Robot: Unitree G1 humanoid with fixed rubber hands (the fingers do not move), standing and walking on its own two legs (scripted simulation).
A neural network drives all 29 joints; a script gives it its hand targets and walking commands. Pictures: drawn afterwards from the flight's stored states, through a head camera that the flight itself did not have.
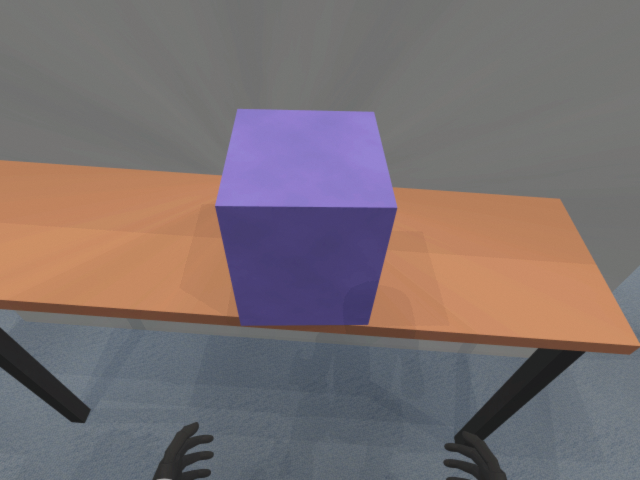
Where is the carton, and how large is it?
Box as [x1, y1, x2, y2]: [215, 109, 396, 325]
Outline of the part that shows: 237,109 215,207 241,325 367,324 396,211 396,204 373,112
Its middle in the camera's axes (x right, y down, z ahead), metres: -0.02 -0.03 +0.59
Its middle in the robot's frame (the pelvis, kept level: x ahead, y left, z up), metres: +0.47 +0.05 +0.07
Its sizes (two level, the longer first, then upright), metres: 0.210 0.200 0.250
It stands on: a table, 0.72 m high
